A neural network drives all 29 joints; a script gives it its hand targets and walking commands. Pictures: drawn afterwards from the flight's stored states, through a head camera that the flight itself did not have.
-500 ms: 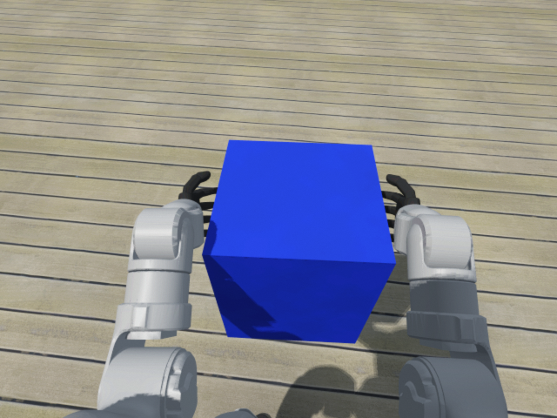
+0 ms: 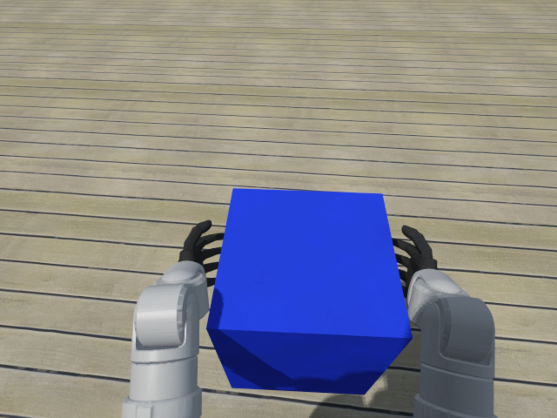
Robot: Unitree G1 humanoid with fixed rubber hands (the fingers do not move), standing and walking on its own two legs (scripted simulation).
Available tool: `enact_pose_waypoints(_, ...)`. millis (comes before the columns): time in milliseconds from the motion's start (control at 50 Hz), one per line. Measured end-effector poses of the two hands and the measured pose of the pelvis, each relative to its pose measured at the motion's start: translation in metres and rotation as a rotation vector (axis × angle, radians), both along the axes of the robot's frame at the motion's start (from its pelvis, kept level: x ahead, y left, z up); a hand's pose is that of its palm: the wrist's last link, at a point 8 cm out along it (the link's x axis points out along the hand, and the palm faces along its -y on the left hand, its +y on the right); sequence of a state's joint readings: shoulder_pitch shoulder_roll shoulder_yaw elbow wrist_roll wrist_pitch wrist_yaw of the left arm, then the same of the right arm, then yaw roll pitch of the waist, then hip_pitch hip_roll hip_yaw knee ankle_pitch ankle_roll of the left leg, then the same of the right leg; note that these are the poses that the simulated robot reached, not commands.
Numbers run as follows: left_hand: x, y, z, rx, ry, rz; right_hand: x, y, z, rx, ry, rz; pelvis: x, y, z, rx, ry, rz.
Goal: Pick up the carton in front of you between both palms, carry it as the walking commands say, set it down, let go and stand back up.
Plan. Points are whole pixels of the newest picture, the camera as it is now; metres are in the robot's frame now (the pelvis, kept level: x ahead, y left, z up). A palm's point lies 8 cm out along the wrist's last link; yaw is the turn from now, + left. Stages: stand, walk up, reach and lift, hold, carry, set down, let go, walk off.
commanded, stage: carry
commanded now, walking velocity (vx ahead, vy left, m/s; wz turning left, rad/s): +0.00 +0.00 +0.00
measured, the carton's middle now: (302, 297) +0.29 +0.00 +0.02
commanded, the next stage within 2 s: none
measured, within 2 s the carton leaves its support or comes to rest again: neither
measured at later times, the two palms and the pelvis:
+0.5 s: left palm (194, 210) +0.39 +0.17 +0.09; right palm (386, 214) +0.39 -0.13 +0.10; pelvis +0.13 +0.02 +0.00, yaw -1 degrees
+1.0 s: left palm (190, 221) +0.37 +0.17 +0.10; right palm (391, 226) +0.36 -0.13 +0.10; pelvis +0.11 +0.02 +0.00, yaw -1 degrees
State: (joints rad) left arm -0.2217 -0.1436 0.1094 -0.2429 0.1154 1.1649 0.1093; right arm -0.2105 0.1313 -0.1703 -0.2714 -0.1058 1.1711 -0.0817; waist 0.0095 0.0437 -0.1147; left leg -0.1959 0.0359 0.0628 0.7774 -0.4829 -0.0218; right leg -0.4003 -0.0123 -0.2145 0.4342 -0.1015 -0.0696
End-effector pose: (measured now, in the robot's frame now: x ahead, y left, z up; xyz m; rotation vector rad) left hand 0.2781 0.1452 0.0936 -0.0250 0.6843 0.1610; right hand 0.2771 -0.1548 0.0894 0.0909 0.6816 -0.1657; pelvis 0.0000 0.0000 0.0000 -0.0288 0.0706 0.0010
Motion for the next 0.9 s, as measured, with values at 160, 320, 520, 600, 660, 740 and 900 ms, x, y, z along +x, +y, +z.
enact_pose_waypoints(160,0.036,0.006,0.005,0.003,0.051,0.023,0.043,0.006,0.003,-0.004,0.049,0.032,0.05,0.0,0.013,0.027,-0.019,0.006)
enact_pose_waypoints(320,0.084,0.02,0.009,-0.035,0.007,0.007,0.087,0.02,0.019,-0.05,0.006,0.026,0.106,0.014,0.007,0.027,-0.038,-0.009)
enact_pose_waypoints(520,0.116,0.024,-0.002,-0.028,0.032,-0.012,0.113,0.024,0.005,-0.038,0.032,0.005,0.131,0.024,0.001,0.033,-0.013,-0.019)
enact_pose_waypoints(600,0.118,0.024,-0.004,-0.022,0.031,-0.017,0.113,0.024,0.002,-0.035,0.03,0.001,0.131,0.025,-0.001,0.032,-0.012,-0.02)
enact_pose_waypoints(660,0.116,0.024,-0.003,-0.02,0.026,-0.019,0.111,0.024,0.002,-0.034,0.025,0.001,0.129,0.025,-0.001,0.031,-0.013,-0.021)
enact_pose_waypoints(740,0.111,0.024,-0.002,-0.02,0.02,-0.019,0.106,0.024,0.003,-0.035,0.019,0.003,0.126,0.025,-0.001,0.03,-0.019,-0.021)
enact_pose_waypoints(900,0.097,0.023,0.002,-0.02,0.018,-0.018,0.093,0.023,0.008,-0.036,0.017,0.006,0.116,0.024,0.001,0.029,-0.033,-0.021)
